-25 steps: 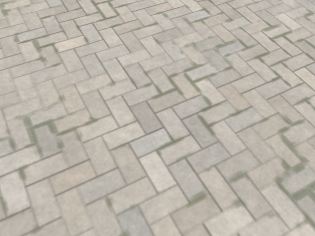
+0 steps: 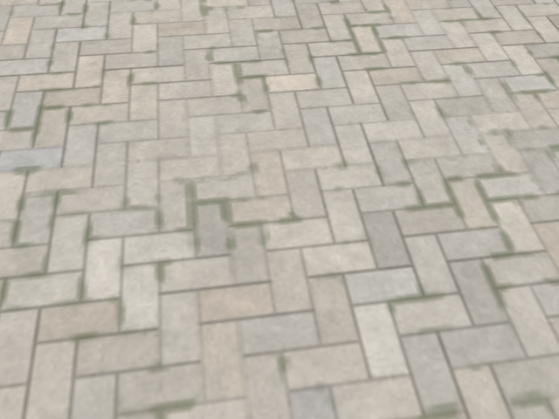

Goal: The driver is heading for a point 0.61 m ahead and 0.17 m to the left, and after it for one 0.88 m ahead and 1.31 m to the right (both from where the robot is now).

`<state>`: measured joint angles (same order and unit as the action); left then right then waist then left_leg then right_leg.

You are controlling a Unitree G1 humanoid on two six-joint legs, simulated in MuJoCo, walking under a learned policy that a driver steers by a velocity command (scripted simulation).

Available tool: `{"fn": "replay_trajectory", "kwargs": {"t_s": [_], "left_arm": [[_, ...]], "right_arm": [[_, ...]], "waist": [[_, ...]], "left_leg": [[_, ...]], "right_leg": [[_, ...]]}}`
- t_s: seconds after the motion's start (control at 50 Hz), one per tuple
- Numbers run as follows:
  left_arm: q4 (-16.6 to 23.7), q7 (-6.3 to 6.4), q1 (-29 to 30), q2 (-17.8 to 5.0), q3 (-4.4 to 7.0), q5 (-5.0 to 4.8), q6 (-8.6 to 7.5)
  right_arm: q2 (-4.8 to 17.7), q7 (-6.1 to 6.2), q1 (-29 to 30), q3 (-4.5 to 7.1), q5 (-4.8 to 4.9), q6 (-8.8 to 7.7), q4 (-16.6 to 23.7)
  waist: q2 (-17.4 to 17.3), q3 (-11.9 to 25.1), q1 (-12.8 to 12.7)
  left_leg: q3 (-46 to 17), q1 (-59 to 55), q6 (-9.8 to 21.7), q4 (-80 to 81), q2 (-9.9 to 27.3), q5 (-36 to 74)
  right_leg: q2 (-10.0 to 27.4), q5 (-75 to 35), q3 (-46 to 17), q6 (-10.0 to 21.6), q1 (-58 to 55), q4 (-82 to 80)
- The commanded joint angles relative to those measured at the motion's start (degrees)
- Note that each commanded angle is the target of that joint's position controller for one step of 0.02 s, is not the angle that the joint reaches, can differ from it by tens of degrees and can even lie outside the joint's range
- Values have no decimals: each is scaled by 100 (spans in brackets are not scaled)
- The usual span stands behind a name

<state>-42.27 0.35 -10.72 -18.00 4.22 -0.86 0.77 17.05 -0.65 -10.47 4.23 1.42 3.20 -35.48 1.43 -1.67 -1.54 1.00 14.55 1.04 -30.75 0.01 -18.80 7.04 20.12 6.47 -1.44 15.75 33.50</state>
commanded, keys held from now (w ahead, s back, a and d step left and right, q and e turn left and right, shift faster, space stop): w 0.12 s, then no key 0.26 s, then e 0.62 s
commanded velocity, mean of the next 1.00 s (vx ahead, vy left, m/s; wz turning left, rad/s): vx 0.11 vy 0.00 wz -0.15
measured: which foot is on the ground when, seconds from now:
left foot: down 0.00-0.44, up 0.46-0.78, down 0.80-1.00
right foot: up 0.00-0.40, down 0.42-0.80, up 0.82-1.00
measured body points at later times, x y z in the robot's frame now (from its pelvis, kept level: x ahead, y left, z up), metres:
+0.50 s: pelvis +0.15 +0.00 +0.00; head +0.18 +0.00 +0.44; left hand +0.33 +0.26 -0.10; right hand +0.22 -0.28 -0.13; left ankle +0.00 +0.11 -0.68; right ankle +0.25 -0.09 -0.73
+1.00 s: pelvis +0.19 +0.05 +0.01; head +0.23 +0.07 +0.46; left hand +0.39 +0.31 -0.11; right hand +0.26 -0.25 -0.08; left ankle +0.23 +0.15 -0.73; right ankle +0.16 -0.09 -0.65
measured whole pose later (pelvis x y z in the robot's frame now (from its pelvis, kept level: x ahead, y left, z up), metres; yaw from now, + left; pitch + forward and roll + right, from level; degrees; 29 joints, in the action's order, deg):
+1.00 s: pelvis +0.19 +0.05 +0.01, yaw -14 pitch +1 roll -1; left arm -41.9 1.3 -10.9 -19.9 5.8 -1.3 3.4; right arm 14.1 3.0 -10.6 2.5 -1.2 -0.3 -40.9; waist 2.8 -2.6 0.4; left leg 3.0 13.9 1.2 -25.4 1.5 -12.6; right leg -1.6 20.9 -3.8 -5.3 31.4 63.1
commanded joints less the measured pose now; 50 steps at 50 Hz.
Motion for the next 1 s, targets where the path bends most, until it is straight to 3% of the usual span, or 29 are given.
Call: {"fn": "replay_trajectory", "kwargs": {"t_s": [0.02,0.04,0.06,0.1,0.16,0.2,0.26,0.34,0.38,0.4,0.42,0.44,0.46,0.48,0.5,0.52,0.56,0.6,0.64,0.72,0.76,0.78,0.8,0.82,0.84,0.86,0.9,0.94,1.0], "left_arm": [[765,-110,689,-233,-17,66,-267],[767,-91,1017,-705,118,-78,-351],[713,-113,919,-832,176,-135,-387],[457,-115,627,-765,191,24,-439],[301,-159,490,-519,141,69,-495],[280,-174,526,-318,67,102,-490],[366,-224,865,-93,-45,90,-461],[445,-305,997,-250,-23,71,-464],[375,-302,701,-408,35,121,-495],[228,-278,273,-485,77,158,-517],[149,-229,-52,-721,135,198,-543],[146,-192,-385,-1165,201,263,-533],[66,-177,-601,-789,105,223,-452],[61,-198,-489,-557,17,61,-391],[143,-188,-58,-673,55,-16,-347],[216,-149,170,-722,77,-22,-293],[304,-70,512,-749,100,47,-197],[362,-24,603,-731,132,105,-119],[397,33,587,-811,189,81,-79],[428,106,566,-900,247,-1,23],[477,135,684,-851,226,-43,96],[466,144,598,-756,195,-54,117],[485,124,465,-511,116,-17,111],[687,95,470,-266,81,-30,63],[596,106,315,-726,217,21,15],[426,98,51,-914,317,-41,43],[193,149,-312,-786,329,6,173],[307,125,-153,-602,274,-21,211],[637,55,347,-413,176,-68,199]], "right_arm": [[1621,34,-1490,406,-124,-246,-42],[1218,12,-1306,305,-186,-410,-21],[961,31,-1043,198,-168,-511,-66],[718,77,-678,86,-104,-587,-74],[640,157,-680,39,-202,-642,-121],[637,197,-656,35,-205,-614,-207],[733,224,-854,59,-183,-547,-402],[800,203,-969,77,-114,-503,-627],[802,214,-861,83,-78,-477,-688],[773,229,-728,72,-68,-467,-697],[683,238,-907,46,-135,-496,-733],[465,229,-1474,-33,-305,-558,-670],[299,223,-1711,-108,-329,-544,-790],[669,202,-1303,-15,-224,-486,-734],[766,222,-916,39,-114,-415,-597],[746,263,-666,49,-101,-347,-550],[611,349,-619,61,-127,-225,-529],[393,397,-690,8,-156,-224,-573],[381,398,-680,-1,-169,-261,-584],[454,304,-487,22,-154,-330,-522],[438,243,-614,47,-158,-397,-555],[537,239,-692,93,-168,-422,-556],[923,288,-882,194,-237,-417,-511],[1411,310,-596,312,-366,-349,-471],[1122,297,-234,219,-534,-399,-255],[788,320,170,121,-474,-441,-143],[562,333,524,48,-250,-488,-73],[510,371,365,11,-234,-457,-124],[645,428,-60,70,-261,-365,-238]], "waist": [[-1777,491,679],[-1192,191,815],[-1257,-142,617],[-1074,-304,404],[-811,-193,279],[-719,-72,244],[-778,-23,403],[-745,-47,421],[-757,115,227],[-685,348,-28],[-420,717,-120],[411,1577,98],[1171,2229,0],[904,2006,-76],[650,1291,-28],[385,845,-22],[315,388,207],[626,383,251],[745,603,230],[705,725,169],[660,670,326],[558,622,379],[-128,601,397],[-1803,330,159],[-1543,324,180],[-1132,289,-20],[-879,250,-96],[-860,231,45],[-980,338,377]], "left_leg": [[-3797,-2161,1720,1767,2237,-1052],[-3720,-1850,1798,2060,2138,-1667],[-3233,-1645,1567,2143,1912,-1802],[-2419,-1467,1224,2215,1470,-950],[-1526,-1363,1072,2204,1169,1395],[-911,-1212,960,1962,962,2914],[-553,-907,866,1742,859,3632],[-815,-1097,891,1357,1117,3850],[-958,-1295,791,921,1136,4105],[-809,-1327,657,467,966,4478],[-606,-1141,405,-171,634,4309],[-461,21,45,-1381,215,2571],[-491,809,-358,-2860,-339,-1210],[-774,1049,-464,-3459,-295,-1974],[-686,1522,-500,-3854,-158,-1788],[-597,1757,-493,-3871,-74,-1555],[-628,1345,-467,-3031,107,-1105],[-440,875,-477,-2194,-46,-984],[-448,533,-476,-1632,-100,-633],[-454,149,-430,-798,-180,122],[-345,-331,-300,45,-237,645],[-406,-675,-170,452,-99,716],[-1275,-1018,172,1112,853,253],[-2792,-566,949,1778,1984,18],[-3025,-154,1327,1825,2249,268],[-2458,-100,1183,1688,1957,593],[-1546,-420,861,1447,1485,1186],[-1005,-575,913,1352,1343,1919],[-813,-1284,1091,1256,1503,2429]], "right_leg": [[-597,1721,-240,15,3282,2355],[-281,1303,-780,85,3439,2881],[-142,676,-861,187,3497,2852],[-27,-271,-872,132,3276,2567],[-149,-1237,-704,-41,2835,2196],[-257,-1566,-602,-167,2363,1528],[-426,-2020,-486,-190,1620,545],[-554,-1894,-562,70,1321,-20],[-652,-1727,-554,269,944,-327],[-781,-2154,-419,411,360,-721],[-561,-3593,-649,602,-500,-842],[472,-5512,-1800,1268,-2331,-279],[1379,-5654,-3196,2198,-2967,-637],[1258,-4337,-3511,2202,-2480,-1101],[1081,-3088,-3258,2018,-1963,-1354],[917,-2281,-3027,1855,-1427,-1563],[581,-1152,-2654,1543,-291,-1922],[319,-998,-2407,1466,143,-2009],[257,-954,-2380,1479,244,-1951],[252,-564,-2694,1349,392,-1811],[74,-273,-2772,1112,650,-1580],[-110,41,-2743,895,905,-1358],[-476,653,-2384,541,1395,-490],[-1399,1178,-1118,225,2109,932],[-1063,1284,-1378,85,1957,2252],[-1019,953,-1439,35,1906,2824],[-928,355,-1340,-195,2106,3419],[-854,107,-1123,-378,2145,3508],[-675,32,-938,-559,2284,2727]]}}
